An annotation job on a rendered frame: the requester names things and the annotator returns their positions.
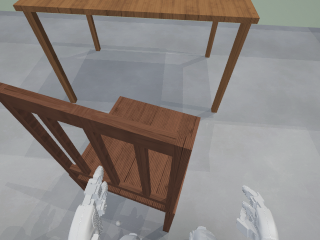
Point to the right robot shin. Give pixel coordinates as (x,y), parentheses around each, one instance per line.
(201,228)

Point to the table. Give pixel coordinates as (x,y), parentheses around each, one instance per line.
(228,11)

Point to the robot right hand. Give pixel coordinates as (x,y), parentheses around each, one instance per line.
(261,224)

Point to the robot left hand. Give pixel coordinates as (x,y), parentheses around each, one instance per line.
(87,218)

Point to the robot right thigh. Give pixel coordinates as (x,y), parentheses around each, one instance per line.
(201,234)

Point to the chair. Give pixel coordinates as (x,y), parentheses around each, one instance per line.
(144,149)

